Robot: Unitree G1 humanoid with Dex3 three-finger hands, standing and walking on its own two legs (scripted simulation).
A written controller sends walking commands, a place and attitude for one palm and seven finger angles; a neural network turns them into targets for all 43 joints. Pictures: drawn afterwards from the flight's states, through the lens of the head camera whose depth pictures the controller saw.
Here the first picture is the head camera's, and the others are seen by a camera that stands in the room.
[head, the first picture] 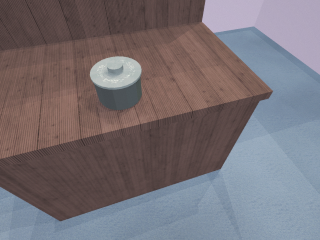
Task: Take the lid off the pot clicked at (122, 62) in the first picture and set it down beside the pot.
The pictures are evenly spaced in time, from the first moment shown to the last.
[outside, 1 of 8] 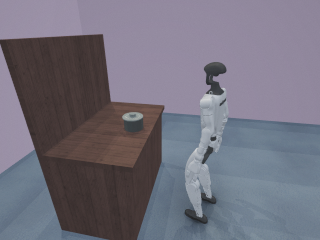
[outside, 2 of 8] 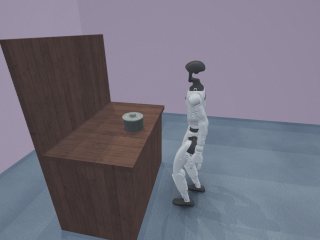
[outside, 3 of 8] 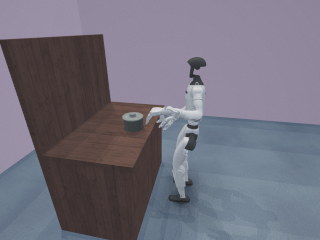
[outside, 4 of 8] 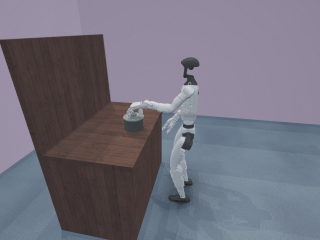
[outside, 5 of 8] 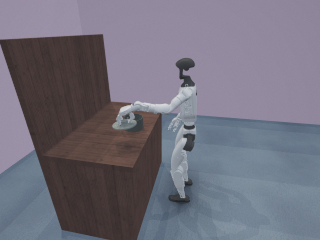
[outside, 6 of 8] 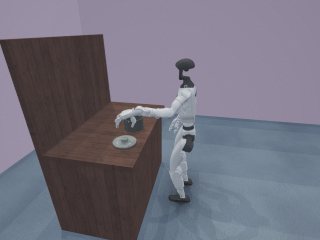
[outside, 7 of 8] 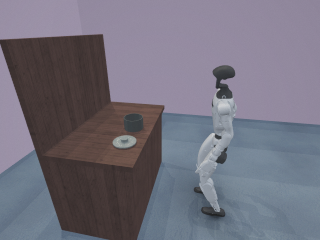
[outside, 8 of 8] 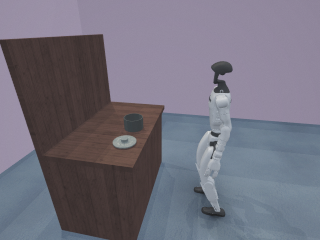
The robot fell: no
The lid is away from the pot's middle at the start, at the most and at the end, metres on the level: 0.00 0.24 0.24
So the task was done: yes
